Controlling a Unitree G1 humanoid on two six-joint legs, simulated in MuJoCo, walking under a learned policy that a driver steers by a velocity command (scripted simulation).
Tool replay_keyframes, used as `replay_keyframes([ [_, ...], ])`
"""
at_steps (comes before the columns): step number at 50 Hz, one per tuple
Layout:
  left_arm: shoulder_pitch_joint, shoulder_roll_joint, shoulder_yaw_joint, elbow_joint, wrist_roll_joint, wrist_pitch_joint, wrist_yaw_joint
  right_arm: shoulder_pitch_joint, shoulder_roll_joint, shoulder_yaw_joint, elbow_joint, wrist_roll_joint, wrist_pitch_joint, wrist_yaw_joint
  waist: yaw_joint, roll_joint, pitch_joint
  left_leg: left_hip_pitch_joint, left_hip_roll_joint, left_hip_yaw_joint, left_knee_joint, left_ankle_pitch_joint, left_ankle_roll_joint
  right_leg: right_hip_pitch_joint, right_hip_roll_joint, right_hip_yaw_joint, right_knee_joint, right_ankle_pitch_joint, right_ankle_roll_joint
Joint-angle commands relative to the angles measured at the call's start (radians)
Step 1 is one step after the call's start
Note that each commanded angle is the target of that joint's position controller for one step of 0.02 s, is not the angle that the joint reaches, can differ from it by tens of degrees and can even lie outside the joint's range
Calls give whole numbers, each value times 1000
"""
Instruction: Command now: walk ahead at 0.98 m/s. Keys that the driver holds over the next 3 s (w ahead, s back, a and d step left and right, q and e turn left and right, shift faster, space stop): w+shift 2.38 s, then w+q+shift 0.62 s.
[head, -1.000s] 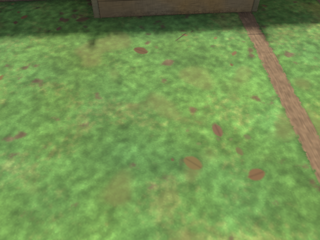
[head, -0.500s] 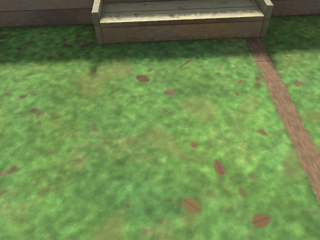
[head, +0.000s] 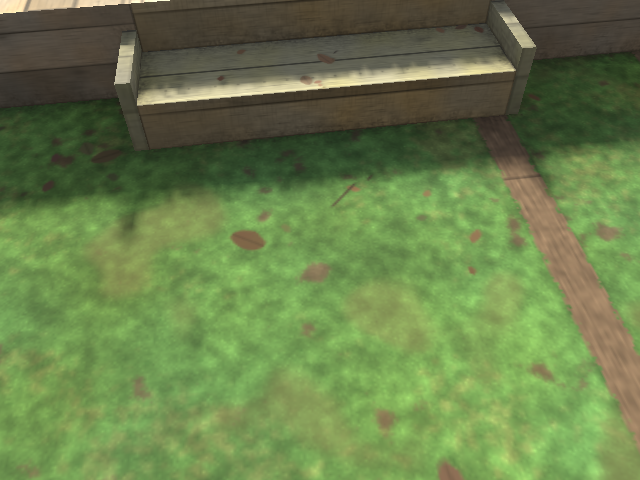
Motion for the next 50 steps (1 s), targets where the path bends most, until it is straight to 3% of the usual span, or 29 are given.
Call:
replay_keyframes([
  [1,-128,22,-15,-91,-6,-6,-14,-55,-62,4,-79,15,-36,4,30,10,174,-229,210,-147,-264,226,77,60,13,-76,-257,192,15],
  [4,-221,23,-25,-121,-25,-10,-19,18,-104,5,-58,24,-45,-8,-1,39,176,-115,248,-109,-320,518,52,172,65,-131,-454,306,-15],
  [7,-226,65,-14,-130,-19,-13,-3,44,-146,7,-45,10,-33,-20,11,87,104,147,275,-66,-185,1008,25,209,153,-172,-549,214,-51],
  [9,-62,117,9,-94,-18,-13,16,31,-194,-3,-37,-16,-9,-41,108,153,-20,234,313,-64,82,1293,16,372,215,-154,-552,59,-79],
  [10,128,154,28,-35,-19,-11,31,0,-215,-10,-40,-28,7,-50,196,167,-116,208,322,-60,309,1290,19,548,225,-133,-562,-6,-98],
  [11,326,194,50,26,-8,-8,48,-49,-212,-13,-53,-30,14,-52,290,148,-194,61,291,-45,591,1099,21,777,167,-85,-579,-62,-122],
  [12,437,277,76,45,19,-5,63,-29,-91,10,-90,-16,7,-36,263,-31,-295,-259,178,-45,992,472,23,1043,-79,212,-543,-347,-169],
  [13,398,280,84,51,21,-4,41,74,-27,22,-115,47,-14,-15,151,-264,-409,-591,27,-171,1269,-192,5,1221,-263,790,-748,-505,-282],
  [14,299,206,78,49,1,-8,26,-62,-107,11,-141,37,-17,-28,146,-99,-254,-698,119,-208,1243,-84,37,1110,-195,698,-817,-507,-233],
  [15,246,140,64,56,-7,-19,21,-160,-111,10,-165,31,-21,-25,131,-5,-124,-700,154,-191,1178,-4,37,940,-168,540,-843,-386,-212],
  [16,216,92,53,68,0,-26,20,-191,-86,15,-171,17,-16,-20,91,70,-52,-661,187,-194,1114,14,35,801,-130,440,-870,-299,-185],
  [18,221,49,33,101,-8,-39,30,-174,-34,28,-182,-21,15,5,15,34,6,-579,228,-196,1029,17,10,608,-67,318,-925,-272,-145],
  [21,263,75,33,128,-34,-61,32,-300,-29,37,-240,-35,38,27,4,11,104,-664,271,-139,905,78,-32,519,-16,196,-1013,-175,-133],
  [25,325,95,31,133,-46,-78,22,-527,-33,59,-329,-22,25,43,50,14,160,-557,239,-22,492,368,-39,456,66,26,-1070,187,-98],
  [28,403,133,31,161,-55,-83,30,-611,-50,63,-352,-4,23,43,86,1,161,-488,183,32,322,487,-5,619,28,-7,-1126,443,-72],
  [31,418,186,34,169,-34,-65,47,-574,-106,46,-350,-15,21,23,48,-68,62,-427,92,58,261,349,32,864,-17,-39,-947,941,-46],
  [32,408,210,38,171,-19,-52,57,-480,-134,33,-329,-15,21,13,-8,-100,-7,-335,64,42,262,271,47,903,-34,-40,-803,1061,-41],
  [33,386,230,44,171,-7,-36,68,-307,-171,14,-278,-13,23,-2,-91,-119,-99,-170,46,20,269,195,64,890,-48,-41,-595,1096,-41],
  [34,339,236,48,161,-2,-23,74,-101,-203,-6,-210,-18,28,-19,-192,-102,-181,31,76,-4,235,158,82,798,-26,-59,-319,966,-38],
  [35,340,157,33,137,2,-24,70,62,-282,-32,-181,-36,34,-37,-219,0,-289,259,281,-222,296,-103,109,576,50,-59,64,525,-50],
  [36,500,8,2,108,-72,-42,42,7,-320,-48,-186,-49,32,-24,-48,354,-441,556,543,-850,109,-311,260,149,238,39,466,-363,0],
  [37,382,121,17,90,-62,-50,53,-77,-251,-50,-193,-27,36,-6,-73,150,-341,477,489,-873,-5,-354,236,4,170,94,470,-294,-39],
  [38,237,135,21,54,-56,-53,54,-146,-187,-35,-186,-21,24,-4,-62,57,-159,300,450,-679,-20,-217,203,-27,118,82,398,-200,-43],
  [39,207,110,14,43,-47,-53,49,-170,-129,-23,-167,-27,16,0,-19,-25,-66,134,414,-565,-50,-92,177,18,87,81,322,-177,-44],
  [41,215,59,2,33,-10,-20,27,-169,-71,-1,-132,-23,1,-9,60,-1,0,-81,336,-418,-99,-56,123,122,46,91,226,-170,-26],
  [44,108,36,-10,-22,8,6,0,-134,-95,-2,-99,9,-25,-10,82,45,98,-180,289,-306,-198,2,108,53,-2,40,90,-121,11],
  [46,-35,50,-17,-80,4,2,-7,-93,-99,-1,-90,12,-33,1,53,35,143,-191,237,-206,-236,212,94,20,1,-30,-72,5,22],
  [48,-127,45,-31,-117,-6,-11,-15,-89,-107,-1,-93,17,-42,5,40,34,154,-236,201,-134,-258,358,71,132,20,-73,-309,171,22],
  [50,-199,41,-38,-135,-19,-17,-21,-29,-135,-2,-75,29,-51,1,9,35,158,-179,225,-114,-310,537,48,223,66,-122,-461,294,3],
])
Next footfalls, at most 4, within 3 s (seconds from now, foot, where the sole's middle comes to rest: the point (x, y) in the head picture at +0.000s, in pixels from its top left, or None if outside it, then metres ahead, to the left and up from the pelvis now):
0.22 right None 0.43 -0.10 -0.78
0.70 left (295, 329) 0.88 0.07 -0.78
1.16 right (344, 197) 1.34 -0.09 -0.78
1.44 left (269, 141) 1.53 0.13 -0.71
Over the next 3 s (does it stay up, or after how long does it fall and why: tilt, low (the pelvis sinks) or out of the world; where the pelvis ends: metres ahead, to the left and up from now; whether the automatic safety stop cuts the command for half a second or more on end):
stays up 2.72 0.05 0.30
